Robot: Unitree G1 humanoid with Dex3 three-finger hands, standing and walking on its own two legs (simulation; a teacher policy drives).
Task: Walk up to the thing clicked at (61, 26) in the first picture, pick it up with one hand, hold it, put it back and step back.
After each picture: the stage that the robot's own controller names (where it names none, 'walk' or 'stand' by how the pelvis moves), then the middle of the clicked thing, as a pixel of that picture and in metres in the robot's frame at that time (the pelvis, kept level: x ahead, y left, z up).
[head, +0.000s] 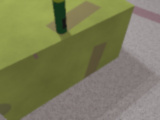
stand; (60, 13) +0.84 +0.14 -0.05
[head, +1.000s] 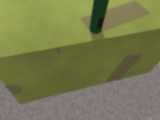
walk; (99, 10) +0.73 -0.01 -0.02
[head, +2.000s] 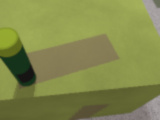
walk; (18, 62) +0.38 +0.21 +0.02
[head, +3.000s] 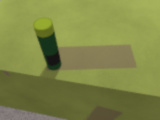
walk; (49, 47) +0.51 +0.18 -0.01
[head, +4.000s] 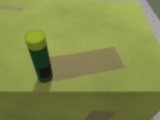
walk; (41, 59) +0.46 +0.19 -0.01
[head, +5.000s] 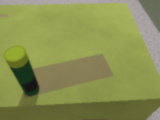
stand; (24, 74) +0.40 +0.24 -0.04
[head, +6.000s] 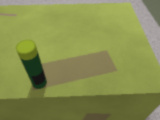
stand; (33, 67) +0.45 +0.21 -0.05
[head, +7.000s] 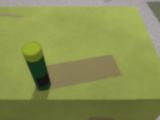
stand; (38, 69) +0.45 +0.20 -0.05
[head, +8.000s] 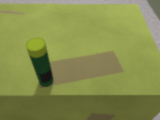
stand; (41, 65) +0.46 +0.19 -0.05
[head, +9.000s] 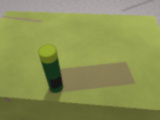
rise first; (52, 71) +0.45 +0.17 -0.05
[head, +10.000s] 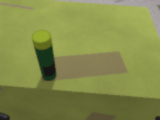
go down; (45, 58) +0.49 +0.16 -0.03
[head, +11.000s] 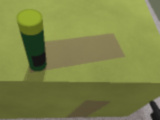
go down; (34, 45) +0.47 +0.14 +0.02
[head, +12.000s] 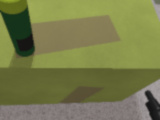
close in; (19, 27) +0.49 +0.16 +0.05
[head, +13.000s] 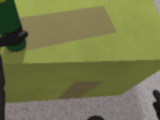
close; (6, 19) +0.51 +0.16 +0.07
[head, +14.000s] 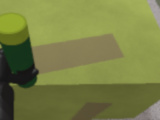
lift; (20, 57) +0.38 +0.17 +0.10
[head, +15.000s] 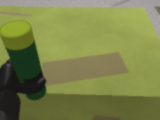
lift; (27, 66) +0.32 +0.17 +0.15
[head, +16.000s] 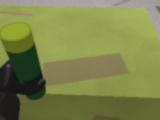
hold; (27, 67) +0.32 +0.17 +0.14
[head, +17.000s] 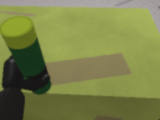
hold; (31, 62) +0.32 +0.15 +0.16
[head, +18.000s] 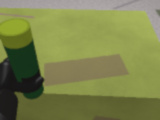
crouch; (25, 64) +0.32 +0.17 +0.15
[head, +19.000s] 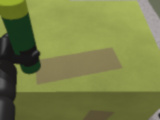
crouch; (22, 39) +0.42 +0.17 +0.15
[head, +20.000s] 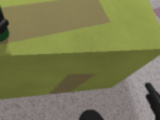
lower; out of the picture +0.53 +0.18 +0.09
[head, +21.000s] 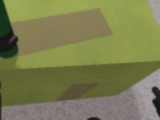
lower; out of the picture +0.50 +0.18 +0.06
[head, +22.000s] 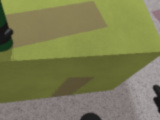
lower; out of the picture +0.52 +0.18 +0.08
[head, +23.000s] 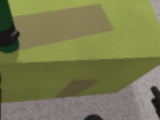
lower; out of the picture +0.51 +0.17 +0.07
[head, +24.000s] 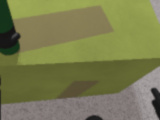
loosen; out of the picture +0.51 +0.18 +0.07
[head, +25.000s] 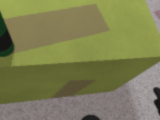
rise; out of the picture +0.49 +0.18 +0.06
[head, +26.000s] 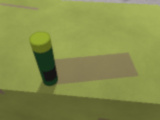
sink last; (45, 62) +0.44 +0.17 +0.01
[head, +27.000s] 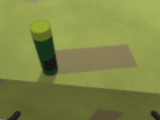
stand; (46, 51) +0.48 +0.17 +0.02
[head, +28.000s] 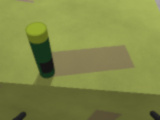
stand; (42, 53) +0.47 +0.18 +0.02
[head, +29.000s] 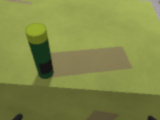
stand; (41, 54) +0.47 +0.17 +0.02
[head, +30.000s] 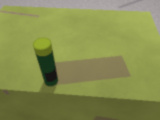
stand; (47, 64) +0.48 +0.18 -0.04
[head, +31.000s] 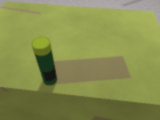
stand; (46, 63) +0.47 +0.18 -0.05
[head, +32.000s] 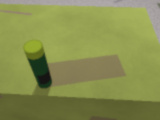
stand; (39, 66) +0.46 +0.20 -0.05
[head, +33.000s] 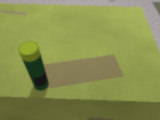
walk; (35, 68) +0.44 +0.20 -0.05
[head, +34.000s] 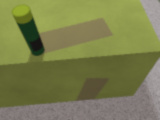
walk; (30, 33) +0.59 +0.25 -0.03
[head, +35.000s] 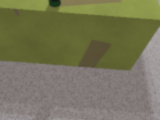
walk; out of the picture +0.88 +0.17 -0.02
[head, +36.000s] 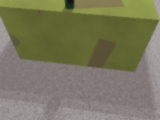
stand; out of the picture +1.09 +0.15 -0.03
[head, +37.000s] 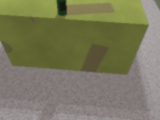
stand; out of the picture +1.07 +0.16 -0.05
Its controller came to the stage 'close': yes
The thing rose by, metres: 0.20
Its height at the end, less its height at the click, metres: +0.00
